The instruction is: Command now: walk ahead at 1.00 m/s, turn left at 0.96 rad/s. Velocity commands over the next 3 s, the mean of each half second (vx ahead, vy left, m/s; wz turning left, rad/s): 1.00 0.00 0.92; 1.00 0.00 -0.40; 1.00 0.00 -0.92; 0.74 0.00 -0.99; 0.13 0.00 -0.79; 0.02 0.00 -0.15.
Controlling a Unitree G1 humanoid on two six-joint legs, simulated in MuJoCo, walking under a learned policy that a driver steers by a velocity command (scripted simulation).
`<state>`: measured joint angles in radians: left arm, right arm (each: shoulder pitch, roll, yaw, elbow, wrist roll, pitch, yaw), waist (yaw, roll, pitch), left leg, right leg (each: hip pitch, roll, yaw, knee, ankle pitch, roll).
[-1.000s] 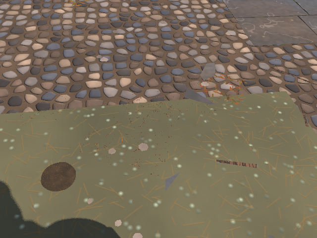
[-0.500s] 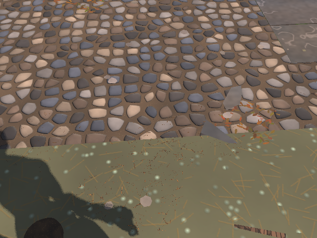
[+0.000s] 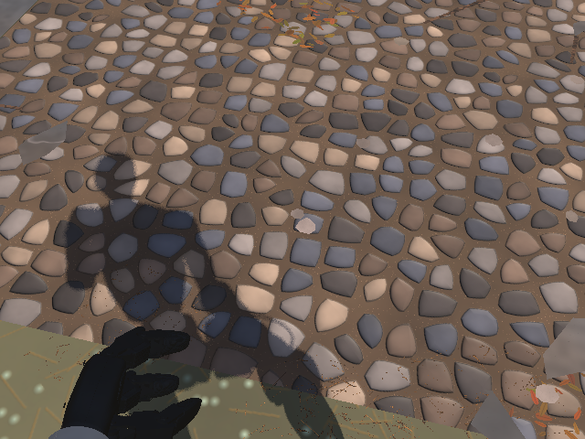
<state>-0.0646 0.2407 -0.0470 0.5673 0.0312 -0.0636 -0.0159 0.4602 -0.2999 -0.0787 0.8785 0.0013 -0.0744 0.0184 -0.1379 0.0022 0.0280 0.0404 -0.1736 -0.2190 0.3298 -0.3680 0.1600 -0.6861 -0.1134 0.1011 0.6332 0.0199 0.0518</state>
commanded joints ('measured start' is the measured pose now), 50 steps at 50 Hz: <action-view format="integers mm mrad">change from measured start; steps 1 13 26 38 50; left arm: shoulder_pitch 31 457 484 314 687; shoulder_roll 131 91 295 48 290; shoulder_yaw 47 95 114 81 170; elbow -43 212 274 189 321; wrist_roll -8 -4 -3 -24 -44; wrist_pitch -15 -48 -16 53 60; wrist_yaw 14 14 48 -32 -6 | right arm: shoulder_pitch -34 -339 -50 -138 -304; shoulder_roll -197 -22 -148 -37 -20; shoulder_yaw -54 41 16 27 43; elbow -64 -273 -163 -55 -128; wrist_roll -2 -40 -54 -16 -59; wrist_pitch -13 65 44 -75 -21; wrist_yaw -6 58 29 0 -34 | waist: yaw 73 150 -142 161 366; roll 56 -89 -128 58 -251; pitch -40 -7 -137 113 -53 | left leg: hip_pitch -183 -870 42 -248 -591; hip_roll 167 275 73 308 98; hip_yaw -178 144 267 299 399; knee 39 1009 244 -246 1314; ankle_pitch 726 157 196 453 -58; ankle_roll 37 -57 99 -66 -143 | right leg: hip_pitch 391 634 555 -8 854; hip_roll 124 -169 -152 -37 94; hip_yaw -86 28 -339 -79 41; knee -126 -431 215 481 40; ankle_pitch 6 -185 957 -59 -23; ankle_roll -21 -106 -127 -112 -364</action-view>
